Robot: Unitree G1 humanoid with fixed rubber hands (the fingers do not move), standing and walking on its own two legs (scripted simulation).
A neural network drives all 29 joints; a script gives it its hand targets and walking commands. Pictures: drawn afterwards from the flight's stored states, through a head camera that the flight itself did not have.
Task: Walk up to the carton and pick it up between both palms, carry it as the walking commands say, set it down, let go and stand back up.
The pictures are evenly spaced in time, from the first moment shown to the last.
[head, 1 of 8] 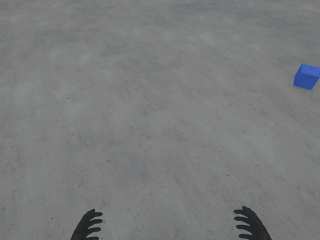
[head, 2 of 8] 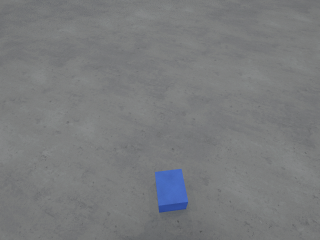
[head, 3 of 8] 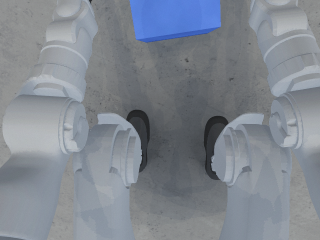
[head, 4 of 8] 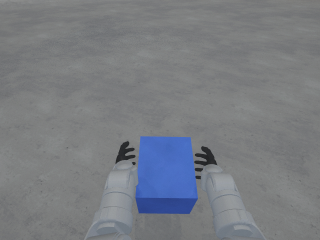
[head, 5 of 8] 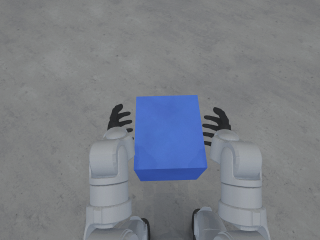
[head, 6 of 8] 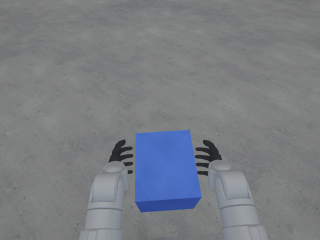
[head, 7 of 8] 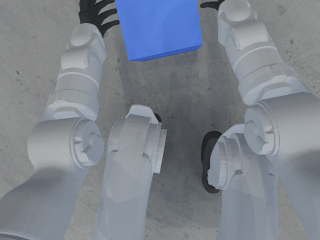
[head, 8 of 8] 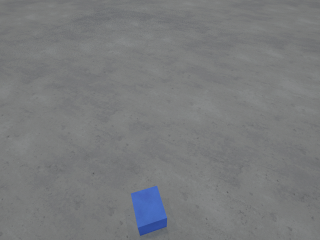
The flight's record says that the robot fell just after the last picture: no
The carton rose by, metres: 0.69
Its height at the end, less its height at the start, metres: +0.00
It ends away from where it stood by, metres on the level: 2.16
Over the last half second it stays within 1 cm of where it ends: yes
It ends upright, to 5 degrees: yes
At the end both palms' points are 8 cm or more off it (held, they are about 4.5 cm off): yes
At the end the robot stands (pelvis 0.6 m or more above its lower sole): yes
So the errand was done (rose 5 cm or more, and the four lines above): yes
